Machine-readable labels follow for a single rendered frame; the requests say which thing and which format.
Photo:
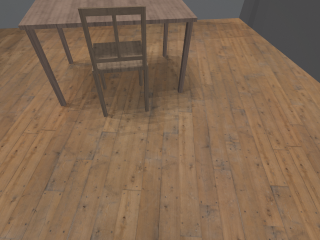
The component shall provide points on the table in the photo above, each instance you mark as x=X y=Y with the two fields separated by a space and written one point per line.
x=58 y=14

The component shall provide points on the chair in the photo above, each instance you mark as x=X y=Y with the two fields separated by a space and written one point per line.
x=118 y=56

